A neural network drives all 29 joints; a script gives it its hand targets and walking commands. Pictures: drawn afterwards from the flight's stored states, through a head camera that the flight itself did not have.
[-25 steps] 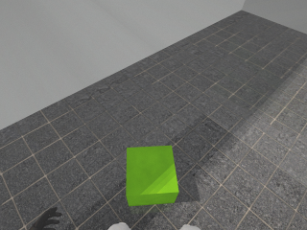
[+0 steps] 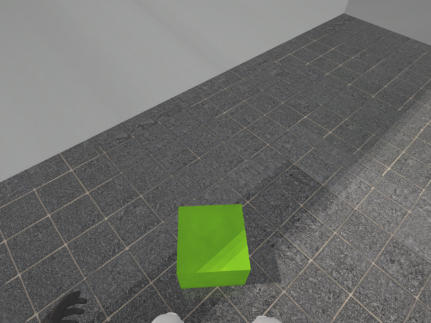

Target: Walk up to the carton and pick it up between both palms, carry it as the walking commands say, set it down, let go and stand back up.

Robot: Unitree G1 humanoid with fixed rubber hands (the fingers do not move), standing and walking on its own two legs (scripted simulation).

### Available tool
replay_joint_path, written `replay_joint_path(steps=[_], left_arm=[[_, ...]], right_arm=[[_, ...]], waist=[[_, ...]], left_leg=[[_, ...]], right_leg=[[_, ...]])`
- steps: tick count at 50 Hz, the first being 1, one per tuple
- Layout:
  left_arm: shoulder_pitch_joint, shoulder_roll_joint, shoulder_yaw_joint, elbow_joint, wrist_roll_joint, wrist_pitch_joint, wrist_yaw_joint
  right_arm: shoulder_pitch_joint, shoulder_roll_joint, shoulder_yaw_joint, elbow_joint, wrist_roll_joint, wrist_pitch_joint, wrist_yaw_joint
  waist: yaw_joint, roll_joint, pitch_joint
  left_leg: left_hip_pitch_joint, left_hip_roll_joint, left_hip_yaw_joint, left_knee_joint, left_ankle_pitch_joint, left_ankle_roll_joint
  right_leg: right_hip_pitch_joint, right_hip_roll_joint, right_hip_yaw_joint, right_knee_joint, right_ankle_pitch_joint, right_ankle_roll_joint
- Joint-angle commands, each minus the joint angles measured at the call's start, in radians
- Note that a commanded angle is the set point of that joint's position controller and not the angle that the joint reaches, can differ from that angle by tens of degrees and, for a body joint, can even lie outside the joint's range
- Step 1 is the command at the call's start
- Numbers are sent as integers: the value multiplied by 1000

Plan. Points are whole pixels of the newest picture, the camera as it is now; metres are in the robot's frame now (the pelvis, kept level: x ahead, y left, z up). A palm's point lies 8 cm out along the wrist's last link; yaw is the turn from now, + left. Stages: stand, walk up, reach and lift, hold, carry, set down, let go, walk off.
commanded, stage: walk up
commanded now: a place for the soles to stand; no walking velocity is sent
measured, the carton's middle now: (211, 245) +0.51 +0.02 -0.63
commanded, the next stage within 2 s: none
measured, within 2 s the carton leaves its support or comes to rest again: neither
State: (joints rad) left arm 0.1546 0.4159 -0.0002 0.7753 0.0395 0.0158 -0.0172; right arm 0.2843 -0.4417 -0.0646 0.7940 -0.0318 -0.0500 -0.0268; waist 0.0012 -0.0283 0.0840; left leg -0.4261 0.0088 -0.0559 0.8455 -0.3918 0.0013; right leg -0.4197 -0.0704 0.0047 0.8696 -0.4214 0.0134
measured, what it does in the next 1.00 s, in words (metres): stands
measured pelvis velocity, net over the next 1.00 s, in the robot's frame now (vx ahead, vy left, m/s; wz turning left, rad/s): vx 0.00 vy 0.00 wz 0.04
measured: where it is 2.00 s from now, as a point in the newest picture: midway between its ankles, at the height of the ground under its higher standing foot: outside the picture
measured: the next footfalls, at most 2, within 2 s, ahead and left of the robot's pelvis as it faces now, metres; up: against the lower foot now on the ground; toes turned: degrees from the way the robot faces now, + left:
none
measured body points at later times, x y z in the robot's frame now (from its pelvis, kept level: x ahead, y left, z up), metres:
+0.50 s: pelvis +0.00 +0.00 +0.00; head +0.02 +0.01 +0.45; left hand +0.13 +0.31 -0.10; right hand +0.09 -0.34 -0.09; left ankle +0.04 +0.15 -0.70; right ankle +0.03 -0.14 -0.70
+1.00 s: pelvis +0.00 +0.00 +0.00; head +0.02 +0.01 +0.45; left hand +0.12 +0.31 -0.10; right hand +0.10 -0.34 -0.08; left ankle +0.04 +0.15 -0.70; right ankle +0.03 -0.14 -0.70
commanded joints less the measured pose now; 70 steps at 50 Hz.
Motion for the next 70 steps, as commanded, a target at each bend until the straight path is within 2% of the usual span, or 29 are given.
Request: replay_joint_path(steps=[1, 3, 5, 7, 10, 12, 14, 17, 18, 21, 23, 26, 29, 31, 32, 34, 38, 40, 43, 45, 49, 52, 54, 59, 61, 64, 66, 68, 70], left_arm=[[-103, 235, 98, -57, -22, -19, 8], [-86, 203, 95, -60, -26, -8, 8], [-47, 186, 97, -44, -31, -8, 12], [-30, 207, 104, -33, -21, -18, 9], [-15, 256, 114, -24, -17, -31, 11], [-67, 260, 107, -42, -25, -27, 10], [-104, 237, 97, -59, -23, -18, 7], [-76, 197, 97, -48, -25, -2, 9], [-55, 189, 101, -39, -31, -5, 10], [-26, 202, 106, -17, -26, -19, 6], [-28, 239, 111, -28, -15, -27, 8], [-65, 257, 105, -36, -19, -22, 8], [-87, 228, 96, -58, -24, -14, 7], [-52, 192, 97, -47, -30, -7, 8], [-36, 196, 98, -35, -26, -9, 7], [-15, 211, 99, -19, -23, -18, 10], [-35, 260, 108, -43, -21, -24, 11], [-88, 250, 100, -47, -25, -18, 9], [-64, 184, 93, -46, -33, 3, 10], [-30, 197, 104, -34, -25, -1, 10], [-15, 230, 110, -17, -20, -24, 9], [-43, 261, 108, -36, -22, -22, 8], [-87, 247, 98, -49, -21, -21, 8], [-40, 193, 101, -38, -27, -8, 9], [-10, 205, 103, -32, -23, -18, 12], [-17, 245, 110, -32, -21, -29, 12], [-55, 256, 104, -41, -22, -27, 9], [-87, 234, 95, -52, -28, -14, 10], [-70, 200, 95, -53, -28, -6, 9]], right_arm=[[67, -214, -42, -8, 24, -30, -9], [30, -267, -49, -26, 19, -36, -11], [-10, -285, -46, -33, 20, -34, -14], [-44, -260, -38, -40, 18, -26, -17], [-25, -194, -31, -33, 34, -19, -14], [36, -201, -37, -10, 29, -19, -15], [79, -209, -42, -4, 29, -28, -10], [21, -292, -55, -27, 12, -34, -12], [-7, -295, -49, -34, 9, -33, -14], [-51, -247, -35, -26, 19, -24, -13], [-38, -215, -30, -32, 25, -19, -10], [34, -205, -39, -6, 25, -23, -7], [35, -247, -42, -27, 21, -35, -8], [7, -273, -40, -29, 15, -34, -11], [-15, -270, -41, -33, 18, -32, -14], [-45, -251, -33, -34, 23, -25, -15], [8, -197, -31, -22, 32, -19, -14], [58, -209, -37, -8, 31, -24, -12], [13, -279, -49, -22, 13, -33, -11], [-12, -295, -48, -34, 8, -31, -14], [-49, -221, -26, -37, 20, -18, -9], [11, -199, -36, -20, 26, -18, -8], [58, -213, -41, -11, 23, -25, -7], [-20, -258, -39, -31, 15, -28, -12], [-45, -245, -30, -40, 19, -23, -12], [-26, -204, -26, -25, 29, -18, -11], [41, -199, -34, -8, 36, -18, -10], [59, -212, -38, -9, 28, -26, -11], [17, -251, -40, -22, 14, -29, -11]], waist=[[-24, -67, -105], [1, 67, -129], [22, 120, -111], [26, 66, -104], [23, -101, -102], [-6, -109, -99], [-31, -70, -108], [3, 116, -94], [21, 125, -77], [37, 46, -83], [26, -41, -52], [-13, -65, -86], [0, 2, -113], [21, 104, -121], [25, 87, -111], [37, 53, -107], [9, -92, -126], [-19, -86, -115], [10, 141, -108], [23, 120, -84], [33, 2, -51], [5, -63, -75], [-23, -73, -110], [26, 94, -115], [37, 62, -110], [32, -69, -107], [-10, -69, -119], [-16, -52, -126], [6, 77, -111]], left_leg=[[50, 7, -61, -117, 212, 78], [34, 128, -322, -241, 219, 164], [1, 187, -448, -293, 188, 222], [-97, 132, -345, -241, 135, 170], [-116, -20, -30, -23, 148, 58], [-13, -32, 40, 17, 93, 54], [81, -2, -49, -102, 187, 74], [8, 178, -459, -308, 110, 208], [-38, 185, -478, -330, 76, 219], [-146, 107, -325, -265, 38, 143], [-172, 4, -122, -136, 22, 77], [-6, -29, -35, -69, 70, 63], [12, 58, -209, -184, 225, 116], [1, 144, -396, -269, 210, 190], [1, 157, -428, -275, 220, 196], [-77, 113, -320, -227, 226, 149], [-25, -32, 6, 2, 167, 55], [67, -13, -36, -80, 186, 71], [29, 151, -414, -302, 135, 187], [-10, 187, -503, -333, 103, 220], [-180, 33, -198, -198, 57, 90], [-41, -31, -32, -61, 54, 58], [42, -26, -46, -94, 164, 67], [-24, 137, -386, -272, 189, 184], [-93, 102, -330, -239, 151, 149], [-96, -24, -56, -51, 157, 63], [23, -25, -10, -35, 176, 52], [48, 7, -113, -115, 253, 87], [3, 99, -332, -248, 177, 154]], right_leg=[[36, -105, 105, -221, 109, -129], [34, -1, 8, -29, 83, -69], [40, 34, 17, -31, -27, -61], [143, -5, 56, -169, 21, -79], [159, -161, 220, -358, 33, -181], [68, -219, 241, -353, 44, -218], [11, -125, 117, -238, 80, -143], [7, 31, 6, -2, -51, -54], [38, 38, 14, -35, -96, -56], [152, -12, 65, -207, -61, -92], [134, -105, 191, -354, -155, -144], [55, -160, 194, -345, -67, -170], [70, -45, 39, -137, 89, -91], [69, 27, 14, -44, 15, -61], [75, 31, 17, -72, 19, -59], [151, -7, 58, -181, 49, -81], [128, -193, 215, -342, 74, -201], [57, -150, 140, -275, 89, -158], [5, 30, -4, 4, -31, -52], [48, 47, 20, -52, -114, -57], [162, -65, 134, -309, -101, -122], [78, -175, 207, -371, -103, -186], [59, -137, 144, -291, 22, -152], [96, 23, 11, -84, 20, -65], [153, -15, 71, -202, -21, -88], [169, -151, 197, -348, 14, -178], [100, -182, 186, -323, 82, -197], [67, -103, 88, -213, 128, -135], [54, -3, 13, -75, 33, -73]])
